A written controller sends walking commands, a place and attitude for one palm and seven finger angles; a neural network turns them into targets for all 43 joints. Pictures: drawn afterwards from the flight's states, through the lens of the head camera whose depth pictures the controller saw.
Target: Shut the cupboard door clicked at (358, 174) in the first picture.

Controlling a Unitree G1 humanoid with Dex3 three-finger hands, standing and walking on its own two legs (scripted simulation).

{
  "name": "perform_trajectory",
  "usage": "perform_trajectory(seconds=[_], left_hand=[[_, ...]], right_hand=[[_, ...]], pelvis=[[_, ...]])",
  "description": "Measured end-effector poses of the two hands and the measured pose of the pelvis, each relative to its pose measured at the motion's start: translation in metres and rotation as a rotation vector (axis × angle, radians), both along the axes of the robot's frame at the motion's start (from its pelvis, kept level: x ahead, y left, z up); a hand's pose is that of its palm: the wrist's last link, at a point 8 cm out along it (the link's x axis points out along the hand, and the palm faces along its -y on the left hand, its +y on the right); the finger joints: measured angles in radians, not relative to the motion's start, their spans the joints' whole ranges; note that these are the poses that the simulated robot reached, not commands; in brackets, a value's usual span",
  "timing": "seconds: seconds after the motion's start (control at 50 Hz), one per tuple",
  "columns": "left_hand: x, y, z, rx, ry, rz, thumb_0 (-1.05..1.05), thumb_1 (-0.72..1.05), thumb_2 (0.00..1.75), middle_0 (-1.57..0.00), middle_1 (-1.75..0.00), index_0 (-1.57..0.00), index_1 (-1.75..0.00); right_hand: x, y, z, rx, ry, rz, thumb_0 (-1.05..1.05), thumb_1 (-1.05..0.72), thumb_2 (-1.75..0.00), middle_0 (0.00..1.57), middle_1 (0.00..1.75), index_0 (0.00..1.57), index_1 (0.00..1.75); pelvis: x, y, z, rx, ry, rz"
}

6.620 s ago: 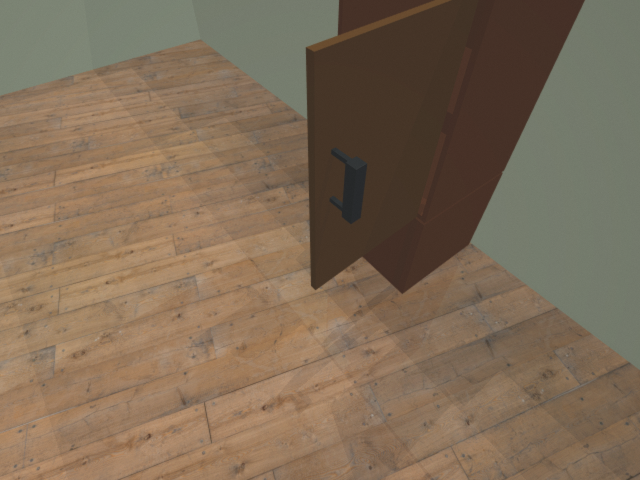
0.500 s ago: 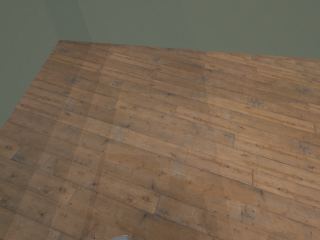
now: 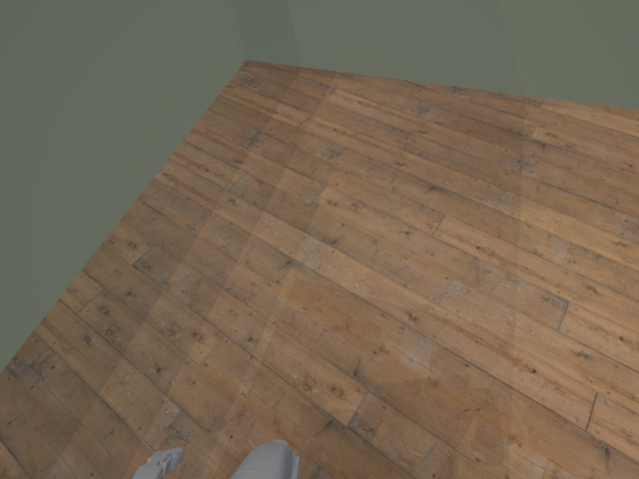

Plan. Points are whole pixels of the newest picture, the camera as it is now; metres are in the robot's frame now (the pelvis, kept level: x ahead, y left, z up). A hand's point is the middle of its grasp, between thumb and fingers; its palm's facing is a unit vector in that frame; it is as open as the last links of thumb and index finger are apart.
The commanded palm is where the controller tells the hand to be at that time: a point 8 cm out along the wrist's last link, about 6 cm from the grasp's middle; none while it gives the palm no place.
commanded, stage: walk to a spot facing it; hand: left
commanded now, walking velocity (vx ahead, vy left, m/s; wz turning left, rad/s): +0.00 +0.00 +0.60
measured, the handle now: out of the picture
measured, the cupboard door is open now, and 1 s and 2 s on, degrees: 93 93 93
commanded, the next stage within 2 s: none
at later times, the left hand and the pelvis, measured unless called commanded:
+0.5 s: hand out of the picture -0.01 +0.24 -0.18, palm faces +0.35 -0.90 -0.25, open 7.4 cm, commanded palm none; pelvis +0.02 +0.02 +0.00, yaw +20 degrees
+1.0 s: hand out of the picture +0.05 +0.18 -0.14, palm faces +0.53 -0.81 -0.26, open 7.4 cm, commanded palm none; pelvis +0.07 -0.03 +0.01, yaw +37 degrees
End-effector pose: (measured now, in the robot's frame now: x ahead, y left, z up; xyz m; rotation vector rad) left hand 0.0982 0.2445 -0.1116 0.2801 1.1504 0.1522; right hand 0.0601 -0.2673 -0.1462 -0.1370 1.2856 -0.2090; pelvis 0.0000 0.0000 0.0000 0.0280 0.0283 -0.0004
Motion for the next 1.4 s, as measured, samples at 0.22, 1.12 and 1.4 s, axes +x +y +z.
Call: perform_trajectory(seconds=[0.22, 1.12, 1.4], left_hand=[[-0.080, -0.016, -0.006, -0.046, 0.100, 0.221, 0.00, 0.92, 0.89, -0.20, -0.30, -0.21, -0.30], [-0.127, -0.047, -0.008, -0.063, 0.034, 0.757, 0.00, 0.91, 0.89, -0.20, -0.30, -0.21, -0.30], [-0.212, -0.030, -0.030, -0.097, 0.109, 0.990, 0.01, 0.91, 0.89, -0.20, -0.30, -0.20, -0.29]], right_hand=[[0.084, 0.002, 0.018, -0.018, -0.025, 0.218, 0.00, -0.91, -0.90, 0.19, 0.30, 0.20, 0.30], [0.239, 0.082, 0.014, -0.023, 0.028, 0.757, 0.00, -0.91, -0.90, 0.19, 0.30, 0.20, 0.30], [0.282, 0.202, 0.039, -0.028, -0.177, 1.021, 0.00, -0.91, -0.90, 0.20, 0.30, 0.20, 0.30]], pelvis=[[0.012, -0.015, 0.008, 0.013, -0.001, 0.165], [0.074, -0.028, 0.007, 0.016, -0.003, 0.735], [0.066, 0.005, 0.000, -0.029, -0.032, 0.896]])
